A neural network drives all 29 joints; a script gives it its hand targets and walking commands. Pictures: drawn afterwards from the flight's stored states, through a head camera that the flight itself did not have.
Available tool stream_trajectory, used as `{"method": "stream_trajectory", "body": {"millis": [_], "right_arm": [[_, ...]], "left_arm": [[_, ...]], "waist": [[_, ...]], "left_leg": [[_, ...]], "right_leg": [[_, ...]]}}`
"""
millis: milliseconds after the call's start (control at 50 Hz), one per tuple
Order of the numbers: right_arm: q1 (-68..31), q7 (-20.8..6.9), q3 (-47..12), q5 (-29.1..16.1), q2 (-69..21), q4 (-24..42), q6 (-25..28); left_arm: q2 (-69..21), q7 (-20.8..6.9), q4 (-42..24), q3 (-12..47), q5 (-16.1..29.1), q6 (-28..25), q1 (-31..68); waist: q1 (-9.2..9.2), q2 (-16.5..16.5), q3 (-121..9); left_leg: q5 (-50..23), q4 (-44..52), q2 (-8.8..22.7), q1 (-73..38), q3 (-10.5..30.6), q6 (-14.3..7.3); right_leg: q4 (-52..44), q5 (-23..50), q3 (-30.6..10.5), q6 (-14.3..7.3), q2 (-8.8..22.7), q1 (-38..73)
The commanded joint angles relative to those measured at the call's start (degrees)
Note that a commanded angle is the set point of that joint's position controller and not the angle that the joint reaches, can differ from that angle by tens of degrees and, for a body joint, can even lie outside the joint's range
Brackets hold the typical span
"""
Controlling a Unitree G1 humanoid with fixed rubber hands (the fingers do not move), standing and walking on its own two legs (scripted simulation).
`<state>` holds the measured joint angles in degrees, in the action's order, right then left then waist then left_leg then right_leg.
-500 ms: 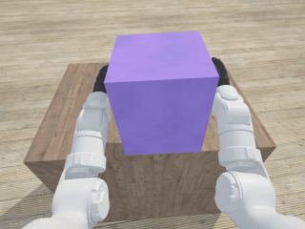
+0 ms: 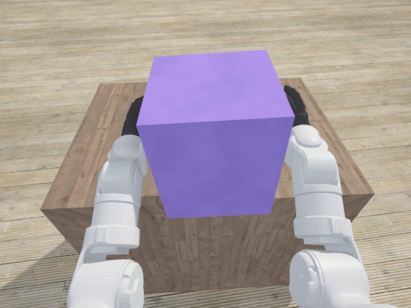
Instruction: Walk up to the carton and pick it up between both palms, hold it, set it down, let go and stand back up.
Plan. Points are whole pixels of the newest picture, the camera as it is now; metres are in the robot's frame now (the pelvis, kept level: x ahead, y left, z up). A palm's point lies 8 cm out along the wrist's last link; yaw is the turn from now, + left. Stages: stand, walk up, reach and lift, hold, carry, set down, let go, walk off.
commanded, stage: hold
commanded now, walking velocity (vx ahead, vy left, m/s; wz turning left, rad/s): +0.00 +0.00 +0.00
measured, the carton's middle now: (214, 138) +0.40 -0.01 +0.15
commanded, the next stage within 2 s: none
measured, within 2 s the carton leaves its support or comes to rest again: neither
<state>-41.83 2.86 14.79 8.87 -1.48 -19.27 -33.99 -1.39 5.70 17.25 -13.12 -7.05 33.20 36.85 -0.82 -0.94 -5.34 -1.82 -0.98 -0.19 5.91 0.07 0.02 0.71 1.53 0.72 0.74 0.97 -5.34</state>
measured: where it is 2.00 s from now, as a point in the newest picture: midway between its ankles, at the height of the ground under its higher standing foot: outside the picture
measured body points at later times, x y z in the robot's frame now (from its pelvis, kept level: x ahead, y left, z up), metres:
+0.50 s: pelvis -0.02 -0.01 +0.00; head -0.04 -0.02 +0.45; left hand +0.40 +0.13 +0.19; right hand +0.40 -0.17 +0.20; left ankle +0.02 +0.12 -0.76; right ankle +0.02 -0.13 -0.76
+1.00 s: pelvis +0.01 +0.00 +0.00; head +0.00 +0.00 +0.45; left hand +0.43 +0.14 +0.18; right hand +0.44 -0.16 +0.19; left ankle +0.02 +0.12 -0.76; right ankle +0.02 -0.13 -0.76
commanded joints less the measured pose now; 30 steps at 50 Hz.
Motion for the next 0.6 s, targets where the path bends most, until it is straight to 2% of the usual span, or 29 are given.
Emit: {"method": "stream_trajectory", "body": {"millis": [0,20,40,100,140,160,200,220,240,260,280,300,340,360,380,420,440,460,480,500,580], "right_arm": [[-33.1,-8.1,-23.1,-6.2,-28.9,4.2,2.6],[-33.0,-8.4,-22.8,-6.3,-29.6,3.2,2.7],[-34.4,-8.7,-23.2,-6.3,-30.1,3.8,3.1],[-35.9,-8.8,-22.3,-6.9,-30.1,2.7,3.9],[-38.1,-9.1,-22.0,-6.0,-29.7,1.2,4.5],[-38.8,-9.2,-21.5,-5.7,-30.5,0.9,4.9],[-40.1,-9.2,-20.2,-5.5,-29.4,-0.5,5.4],[-40.0,-9.5,-20.2,-5.2,-29.7,-2.0,5.3],[-40.5,-9.7,-19.6,-5.3,-30.2,-3.1,5.5],[-40.6,-9.8,-18.7,-4.7,-29.4,-3.6,5.8],[-41.1,-9.9,-18.9,-4.6,-30.4,-4.6,6.0],[-42.4,-10.1,-18.2,-4.6,-30.7,-5.1,6.4],[-42.9,-10.1,-17.2,-4.4,-31.0,-6.8,7.3],[-43.3,-10.2,-17.3,-4.0,-30.6,-7.5,7.8],[-44.4,-10.3,-16.9,-4.3,-30.9,-9.1,8.1],[-45.7,-10.6,-16.1,-4.0,-31.7,-9.1,8.6],[-47.0,-10.4,-16.1,-4.2,-31.6,-9.0,8.9],[-47.1,-10.2,-15.8,-4.4,-31.6,-9.3,9.0],[-46.8,-10.1,-15.6,-4.2,-32.3,-9.8,9.1],[-47.7,-10.2,-15.1,-4.1,-32.4,-11.2,9.3],[-48.1,-10.3,-12.7,-3.1,-31.7,-12.7,9.0]], "left_arm": [[-27.6,-9.6,-10.0,22.2,7.4,-4.3,43.4],[-28.5,-9.7,-9.3,22.2,7.2,-4.3,43.5],[-28.7,-9.9,-9.5,22.1,7.2,-4.7,44.9],[-29.0,-10.1,-8.9,21.4,7.0,-5.1,45.9],[-27.8,-10.2,-7.2,20.0,6.2,-5.4,47.2],[-28.5,-10.5,-6.2,19.9,6.4,-5.6,47.6],[-28.6,-10.9,-2.8,18.5,5.9,-5.9,47.9],[-27.4,-10.9,-3.0,17.4,6.2,-6.3,49.6],[-27.2,-11.0,-3.1,16.8,5.7,-6.6,49.7],[-27.0,-10.8,-1.6,16.8,5.8,-6.7,49.7],[-27.2,-10.9,0.0,16.0,5.6,-7.0,49.9],[-27.6,-11.0,0.1,15.7,5.5,-7.2,52.0],[-28.0,-11.2,2.5,14.8,4.3,-8.0,51.8],[-28.6,-11.3,3.2,14.6,4.0,-8.4,51.9],[-28.4,-11.3,3.9,14.1,3.5,-8.8,53.0],[-27.9,-11.5,4.2,13.2,3.8,-9.4,55.4],[-28.2,-11.5,4.4,13.8,3.9,-9.6,56.1],[-27.1,-11.4,4.4,13.5,3.3,-9.7,56.0],[-27.8,-11.4,5.8,13.1,3.1,-9.9,55.5],[-27.9,-11.5,5.9,13.3,3.2,-10.1,57.3],[-27.9,-11.9,8.0,11.4,2.9,-10.1,57.6]], "waist": [[-0.06,-0.1,-26.8],[-0.61,-1.0,-27.4],[-0.09,0.2,-28.3],[0.52,-1.2,-27.7],[0.64,1.0,-28.6],[-0.11,0.5,-28.8],[0.50,-0.2,-28.5],[-0.15,1.8,-28.4],[0.50,0.9,-29.0],[-0.23,1.9,-29.0],[0.63,2.1,-27.3],[0.44,2.6,-26.3],[0.45,0.5,-28.9],[0.90,0.9,-27.6],[0.93,-0.1,-26.5],[0.45,3.4,-27.8],[0.15,3.4,-28.8],[0.86,1.9,-31.6],[0.44,1.0,-30.9],[0.79,0.7,-31.1],[0.40,1.8,-31.6]], "left_leg": [[-6.9,-4.0,-1.5,-8.0,0.5,1.9],[-6.9,-4.1,-1.2,-7.7,0.6,2.1],[-5.5,-4.0,-1.2,-7.3,0.8,1.8],[-5.6,-4.5,-1.6,-7.0,0.3,2.0],[-3.2,-3.9,-1.4,-7.2,0.5,1.8],[-1.1,-3.6,-1.5,-6.8,0.0,1.3],[-0.5,-3.7,-1.4,-6.0,0.0,1.2],[1.9,-3.4,-1.0,-6.0,0.5,1.3],[2.4,-3.4,-1.5,-5.7,0.1,0.9],[3.1,-3.1,-1.2,-5.5,0.2,1.0],[3.3,-3.6,-1.7,-3.8,-0.4,0.8],[3.6,-3.1,-1.8,-3.2,-0.5,0.4],[4.9,-3.4,-1.8,-3.8,-0.3,0.4],[4.2,-3.4,-1.4,-3.5,-0.6,0.3],[3.8,-3.7,-1.8,-3.3,-0.9,0.3],[3.8,-3.0,-1.8,-4.2,-0.6,-0.3],[2.9,-3.3,-1.7,-4.2,-0.8,-0.6],[2.4,-3.4,-2.2,-3.9,-0.8,-0.6],[2.2,-3.5,-1.8,-3.6,-0.3,-0.5],[1.1,-3.2,-1.9,-3.7,-0.3,-0.2],[2.1,-2.7,-1.7,-3.4,-0.4,-0.8]], "right_leg": [[3.3,6.0,-1.2,-0.6,-3.3,7.8],[3.5,5.2,-1.3,-0.7,-3.2,7.7],[3.9,3.8,-1.6,-0.7,-3.3,7.3],[3.2,3.4,-1.8,-0.8,-3.2,6.9],[2.9,1.3,-1.5,-0.7,-3.3,6.4],[3.1,0.5,-1.7,-0.8,-3.2,6.0],[3.3,-0.8,-1.1,-0.8,-3.4,5.7],[3.2,-1.4,-0.8,-0.7,-3.1,5.7],[3.2,-2.0,-1.3,-0.6,-2.6,6.5],[3.3,-3.2,-0.9,-0.8,-3.0,5.7],[3.4,-3.2,-1.0,-0.5,-3.1,6.1],[4.1,-2.9,-1.1,-0.3,-2.9,5.3],[3.7,-4.8,-1.5,-0.5,-2.5,5.1],[3.8,-4.4,-1.0,-0.7,-2.5,4.4],[3.8,-4.2,-1.0,-0.9,-2.4,4.1],[3.8,-2.8,-1.1,-0.8,-2.3,3.8],[4.1,-1.7,-0.9,-0.6,-2.5,4.2],[4.4,-0.5,-1.7,-0.5,-2.2,6.6],[4.4,-0.3,-1.8,-0.8,-2.1,6.7],[4.3,0.7,-1.4,-0.7,-2.3,6.7],[4.3,0.7,-1.3,-0.7,-2.5,7.3]]}}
